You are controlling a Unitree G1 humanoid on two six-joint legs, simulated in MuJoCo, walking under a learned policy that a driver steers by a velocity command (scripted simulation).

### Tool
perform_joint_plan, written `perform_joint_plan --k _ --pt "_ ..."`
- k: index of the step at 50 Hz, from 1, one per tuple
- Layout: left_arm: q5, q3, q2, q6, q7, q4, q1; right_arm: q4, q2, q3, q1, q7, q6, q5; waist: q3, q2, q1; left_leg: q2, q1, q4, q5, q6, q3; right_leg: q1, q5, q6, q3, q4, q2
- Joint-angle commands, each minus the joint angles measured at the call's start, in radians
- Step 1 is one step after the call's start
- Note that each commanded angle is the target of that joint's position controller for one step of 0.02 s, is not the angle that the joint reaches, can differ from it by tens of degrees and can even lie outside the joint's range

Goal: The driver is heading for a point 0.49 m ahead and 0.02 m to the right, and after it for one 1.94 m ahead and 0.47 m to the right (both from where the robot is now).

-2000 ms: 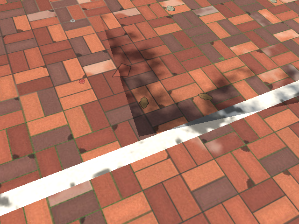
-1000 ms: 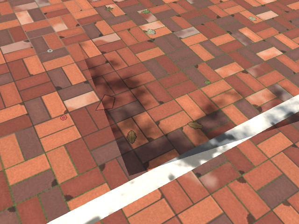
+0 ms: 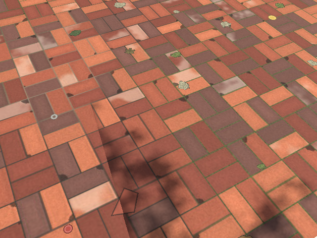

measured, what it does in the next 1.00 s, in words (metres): walks ahead, turning right: right foot, then left foot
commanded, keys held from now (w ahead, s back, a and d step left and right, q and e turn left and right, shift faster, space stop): w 0.42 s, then w+q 0.02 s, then e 0.56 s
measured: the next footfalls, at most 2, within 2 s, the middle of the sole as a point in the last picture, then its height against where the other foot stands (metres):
right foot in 0.30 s outside the picture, level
left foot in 0.78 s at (144, 221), level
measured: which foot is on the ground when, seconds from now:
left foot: down 0.00-0.32, up 0.34-0.76, down 0.78-1.00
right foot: up 0.00-0.28, down 0.30-0.78, up 0.80-1.00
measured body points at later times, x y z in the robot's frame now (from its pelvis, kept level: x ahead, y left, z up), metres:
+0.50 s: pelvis +0.28 -0.07 +0.00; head +0.30 -0.08 +0.44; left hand +0.36 +0.20 -0.12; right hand +0.37 -0.35 -0.13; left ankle +0.26 +0.09 -0.67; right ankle +0.31 -0.15 -0.75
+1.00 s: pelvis +0.42 -0.04 -0.01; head +0.46 -0.03 +0.44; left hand +0.59 +0.23 -0.14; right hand +0.51 -0.33 -0.11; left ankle +0.53 +0.05 -0.75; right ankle +0.37 -0.17 -0.68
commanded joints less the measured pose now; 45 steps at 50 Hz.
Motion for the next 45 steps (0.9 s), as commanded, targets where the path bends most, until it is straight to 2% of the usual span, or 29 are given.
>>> perform_joint_plan --k 1,5,8,10,12,13,14,15,16,17,18,19,20,21,22,24,26,29,31,34,37,38,39,40,41,42,43,44,45 --pt "0.009 0.009 0.042 -0.002 0.001 -0.055 -0.017 -0.048 -0.155 -0.036 -0.025 -0.015 -0.013 0.004 -0.001 0.095 0.026 0.272 0.047 -0.175 0.203 0.15 -0.197 -0.087 0.149 0.025 0.019 -0.135 -0.031" --pt "0.003 -0.002 0.019 -0.016 -0.012 -0.089 -0.15 -0.014 -0.17 -0.038 0.031 -0.027 -0.003 0.012 0.03 0.1 -0.018 0.241 0.054 -0.187 0.166 0.119 -0.124 -0.035 0.315 0.026 -0.022 -0.361 0.008" --pt "-0.004 -0.006 0.02 -0.023 -0.026 -0.118 -0.233 0.022 -0.175 -0.04 0.086 -0.03 0.009 0.017 0.053 0.098 -0.044 0.274 0.135 -0.163 0.17 0.12 -0.125 -0.046 0.31 0.014 -0.028 -0.442 0.026" --pt "-0.007 -0.006 0.028 -0.03 -0.038 -0.137 -0.267 0.039 -0.18 -0.044 0.1 -0.034 0.021 0.02 0.061 0.103 -0.042 0.307 0.208 -0.128 0.211 0.114 -0.134 -0.063 0.258 -0.007 -0.022 -0.481 0.033" --pt "-0.008 0.0 0.048 -0.035 -0.048 -0.14 -0.253 0.046 -0.189 -0.05 0.091 -0.039 0.031 0.023 0.045 0.116 -0.018 0.33 0.261 -0.078 0.295 0.098 -0.14 -0.027 0.189 -0.033 -0.027 -0.508 0.046" --pt "-0.007 0.007 0.064 -0.037 -0.049 -0.13 -0.214 0.045 -0.197 -0.053 0.077 -0.041 0.035 0.023 0.019 0.129 0.008 0.329 0.272 -0.032 0.408 0.088 -0.135 0.041 0.153 -0.047 -0.044 -0.515 0.066" --pt "-0.005 0.021 0.088 -0.038 -0.046 -0.106 -0.128 0.041 -0.202 -0.054 0.055 -0.043 0.041 0.023 -0.034 0.138 0.06 0.307 0.262 0.067 0.568 0.072 -0.112 0.173 0.146 -0.068 -0.076 -0.534 0.099" --pt "-0.003 0.047 0.133 -0.037 -0.038 -0.053 0.032 0.035 -0.18 -0.045 0.051 -0.045 0.046 0.018 -0.135 0.119 0.13 0.253 0.195 0.25 0.617 0.044 -0.074 0.401 0.17 -0.098 -0.083 -0.535 0.109" --pt "0.008 0.067 0.206 -0.033 -0.027 -0.015 0.215 0.009 -0.142 -0.025 0.066 -0.048 0.045 -0.003 -0.287 0.003 0.184 0.188 -0.021 0.564 0.328 0.008 -0.032 0.713 0.188 -0.165 0.13 -0.5 -0.075" --pt "0.003 0.077 0.254 -0.026 -0.031 0.007 0.255 0.008 -0.013 0.009 0.192 -0.034 0.023 0.001 -0.389 -0.257 0.108 -0.004 -0.427 0.883 -0.38 -0.056 -0.061 1.017 -0.044 -0.319 0.598 -0.613 -0.271" --pt "-0.009 0.049 0.155 -0.028 -0.032 -0.003 0.233 0.015 -0.121 -0.013 0.118 -0.03 0.0 0.024 -0.337 -0.143 0.154 0.039 -0.541 0.994 -0.448 -0.039 -0.191 0.98 -0.172 -0.286 0.645 -0.693 -0.25" --pt "-0.006 0.037 0.123 -0.031 -0.029 -0.016 0.155 -0.017 -0.166 -0.027 0.026 -0.026 -0.016 0.05 -0.198 -0.105 0.14 0.089 -0.599 1.0 -0.357 -0.023 -0.172 0.854 -0.138 -0.246 0.502 -0.718 -0.222" --pt "0.001 0.031 0.106 -0.033 -0.029 -0.031 0.079 -0.026 -0.162 -0.026 -0.019 -0.031 -0.021 0.046 -0.124 -0.027 0.107 0.143 -0.565 0.955 -0.26 -0.024 -0.14 0.714 -0.034 -0.225 0.396 -0.744 -0.187" --pt "0.009 0.025 0.079 -0.035 -0.031 -0.036 0.035 -0.029 -0.156 -0.032 -0.044 -0.036 -0.018 0.03 -0.07 -0.006 0.083 0.173 -0.529 0.901 -0.2 -0.032 -0.132 0.601 0.058 -0.22 0.322 -0.773 -0.156" --pt "0.021 0.018 0.056 -0.04 -0.03 -0.035 0.013 -0.022 -0.141 -0.034 -0.017 -0.035 -0.007 0.027 -0.067 -0.031 0.05 0.2 -0.463 0.874 -0.16 -0.035 -0.143 0.535 0.108 -0.208 0.258 -0.801 -0.135" --pt "0.018 0.016 0.062 -0.045 -0.034 -0.021 0.008 -0.022 -0.107 -0.032 -0.003 -0.041 0.013 0.013 -0.043 -0.03 0.019 0.198 -0.395 0.815 -0.16 -0.063 -0.12 0.443 0.39 -0.225 0.186 -0.82 -0.109" --pt "0.016 0.022 0.09 -0.044 -0.025 -0.003 0.018 -0.044 -0.088 -0.029 -0.033 -0.048 0.022 -0.004 -0.031 -0.014 0.004 0.182 -0.385 0.714 -0.124 -0.1 -0.097 0.402 0.655 -0.237 0.109 -0.806 -0.092" --pt "0.009 0.034 0.13 -0.024 -0.005 0.009 0.037 -0.073 -0.07 -0.02 -0.129 -0.051 0.027 -0.007 -0.043 -0.018 0.027 0.14 -0.348 0.492 0.036 -0.12 -0.075 0.393 0.732 -0.201 0.036 -0.772 -0.037" --pt "0.001 0.041 0.15 -0.009 0.003 0.02 0.071 -0.09 -0.076 -0.02 -0.195 -0.05 0.031 0.002 -0.058 -0.027 0.054 0.102 -0.312 0.382 0.125 -0.122 -0.075 0.407 0.681 -0.182 0.041 -0.748 -0.026" --pt "-0.012 0.045 0.148 0.015 0.015 0.033 0.099 -0.114 -0.096 -0.024 -0.258 -0.047 0.034 0.005 -0.059 -0.043 0.071 0.081 -0.305 0.288 0.134 -0.121 -0.107 0.457 0.578 -0.175 0.107 -0.695 -0.046" --pt "-0.018 0.05 0.141 0.033 0.03 0.017 0.061 -0.108 -0.143 -0.041 -0.219 -0.041 0.022 -0.002 -0.077 -0.054 0.034 0.08 -0.23 0.184 0.115 -0.093 -0.132 0.486 0.446 -0.14 0.199 -0.592 -0.053" --pt "-0.017 0.046 0.125 0.037 0.033 0.005 0.041 -0.088 -0.157 -0.049 -0.164 -0.043 0.014 -0.008 -0.097 -0.039 0.005 0.085 -0.131 0.11 0.203 -0.072 -0.116 0.46 0.386 -0.112 0.198 -0.521 -0.014" --pt "-0.003 0.031 0.076 0.037 0.032 -0.016 0.059 -0.086 -0.208 -0.061 -0.112 -0.051 0.009 -0.026 -0.18 0.044 0.003 0.202 0.047 0.115 0.457 -0.021 -0.198 0.383 0.234 -0.07 0.164 -0.371 0.062" --pt "0.018 0.014 0.004 0.032 0.027 -0.014 0.172 -0.101 -0.251 -0.065 -0.097 -0.061 0.022 -0.037 -0.266 0.272 0.049 0.429 0.305 0.183 0.86 0.102 -0.39 0.15 -0.35 -0.008 0.07 -0.119 0.199" --pt "-0.006 0.017 0.049 0.035 0.026 -0.007 0.254 -0.104 -0.214 -0.059 -0.076 -0.055 0.04 -0.026 -0.367 0.344 0.045 0.552 0.339 0.14 0.719 0.22 -0.568 0.051 -0.551 0.02 0.061 0.085 0.203" --pt "-0.02 0.043 0.133 0.051 0.03 0.0 0.215 -0.126 -0.158 -0.044 -0.122 -0.052 0.047 -0.015 -0.302 0.217 0.04 0.49 0.264 0.099 0.504 0.2 -0.521 0.014 -0.479 0.038 0.08 0.179 0.152" --pt "-0.023 0.054 0.146 0.072 0.038 -0.015 0.148 -0.133 -0.133 -0.036 -0.172 -0.055 0.054 -0.012 -0.216 0.167 0.041 0.428 0.18 0.077 0.349 0.155 -0.417 -0.021 -0.402 0.057 0.058 0.205 0.121" --pt "-0.019 0.059 0.137 0.095 0.047 -0.018 0.13 -0.139 -0.124 -0.032 -0.218 -0.056 0.059 -0.012 -0.163 0.15 0.053 0.388 0.09 0.044 0.227 0.135 -0.348 -0.015 -0.345 0.074 0.051 0.205 0.094" --pt "-0.014 0.062 0.129 0.113 0.052 -0.027 0.124 -0.138 -0.127 -0.032 -0.249 -0.058 0.065 -0.016 -0.128 0.166 0.063 0.364 0.003 0.01 0.142 0.13 -0.296 0.022 -0.295 0.085 0.043 0.198 0.08"
Velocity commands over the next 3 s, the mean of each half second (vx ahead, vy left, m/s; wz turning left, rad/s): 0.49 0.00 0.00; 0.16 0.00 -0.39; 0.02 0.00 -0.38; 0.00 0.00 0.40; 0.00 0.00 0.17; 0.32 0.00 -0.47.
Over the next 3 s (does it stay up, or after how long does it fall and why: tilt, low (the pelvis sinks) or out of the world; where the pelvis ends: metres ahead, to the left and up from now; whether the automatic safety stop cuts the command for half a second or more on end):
stays up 0.52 -0.19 0.00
